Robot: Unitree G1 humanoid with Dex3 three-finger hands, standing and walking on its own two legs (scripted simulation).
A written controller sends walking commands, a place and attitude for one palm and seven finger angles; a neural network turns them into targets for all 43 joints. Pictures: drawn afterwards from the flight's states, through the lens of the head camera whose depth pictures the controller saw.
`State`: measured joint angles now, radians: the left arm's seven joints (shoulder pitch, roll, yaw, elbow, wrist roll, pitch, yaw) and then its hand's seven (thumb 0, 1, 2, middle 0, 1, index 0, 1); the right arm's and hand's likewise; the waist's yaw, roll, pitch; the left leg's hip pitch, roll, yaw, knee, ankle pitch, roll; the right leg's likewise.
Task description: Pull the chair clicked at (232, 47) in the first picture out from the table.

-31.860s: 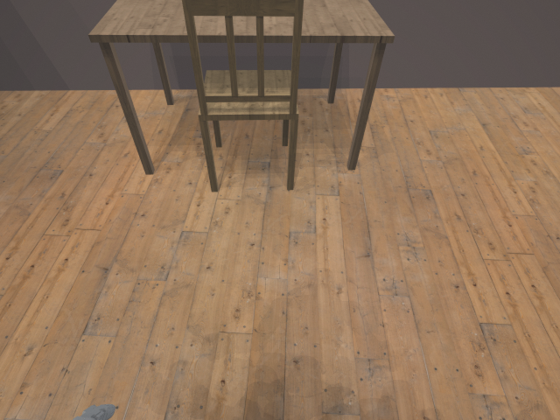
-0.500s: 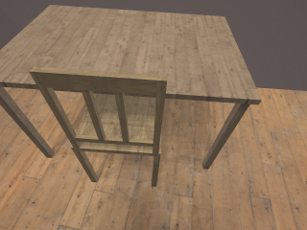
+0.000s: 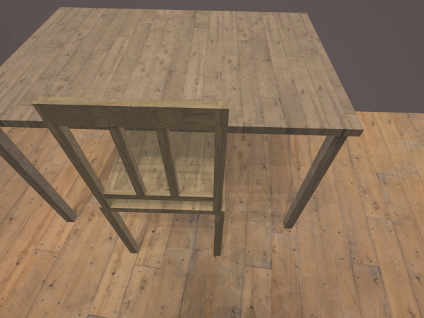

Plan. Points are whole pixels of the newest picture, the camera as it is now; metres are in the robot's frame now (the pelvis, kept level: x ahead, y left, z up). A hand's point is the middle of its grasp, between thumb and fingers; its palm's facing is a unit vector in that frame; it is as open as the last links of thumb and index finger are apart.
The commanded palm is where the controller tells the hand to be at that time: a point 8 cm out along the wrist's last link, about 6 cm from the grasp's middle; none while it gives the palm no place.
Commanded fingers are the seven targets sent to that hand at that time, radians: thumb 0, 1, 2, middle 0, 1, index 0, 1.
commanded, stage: look again from close up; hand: left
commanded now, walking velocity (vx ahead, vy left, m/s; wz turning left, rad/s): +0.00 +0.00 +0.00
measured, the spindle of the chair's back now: (130, 163) +0.49 +0.24 -0.08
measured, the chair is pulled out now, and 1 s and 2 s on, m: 0.00 0.00 0.00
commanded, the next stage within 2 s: shuffle to correct the standing spot in 0.70 s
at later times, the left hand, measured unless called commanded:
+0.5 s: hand out of the picture -0.03 +0.20 -0.17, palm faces +0.00 -0.98 -0.19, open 7.4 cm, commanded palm none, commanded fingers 0.00 0.90 0.90 -0.20 -0.30 -0.20 -0.30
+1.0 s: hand out of the picture -0.03 +0.18 -0.18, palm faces +0.03 -0.99 -0.17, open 7.4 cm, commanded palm none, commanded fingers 0.00 0.90 0.90 -0.20 -0.30 -0.20 -0.30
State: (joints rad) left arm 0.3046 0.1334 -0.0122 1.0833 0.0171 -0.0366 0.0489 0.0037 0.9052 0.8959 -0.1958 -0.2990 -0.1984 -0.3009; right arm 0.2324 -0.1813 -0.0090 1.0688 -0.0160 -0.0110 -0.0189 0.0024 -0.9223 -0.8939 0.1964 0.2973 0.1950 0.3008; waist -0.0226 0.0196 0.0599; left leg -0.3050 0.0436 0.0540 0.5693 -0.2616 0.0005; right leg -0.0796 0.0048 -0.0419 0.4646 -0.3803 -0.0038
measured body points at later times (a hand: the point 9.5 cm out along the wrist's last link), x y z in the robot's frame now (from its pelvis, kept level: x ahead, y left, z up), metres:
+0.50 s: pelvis -0.02 +0.02 +0.00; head +0.01 +0.03 +0.45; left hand -0.03 +0.25 -0.16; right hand +0.01 -0.21 -0.15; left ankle +0.02 +0.12 -0.73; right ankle -0.09 -0.11 -0.73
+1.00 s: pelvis +0.01 +0.01 +0.00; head +0.01 +0.02 +0.45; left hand -0.03 +0.23 -0.16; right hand +0.03 -0.22 -0.16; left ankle +0.02 +0.12 -0.73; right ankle -0.09 -0.11 -0.73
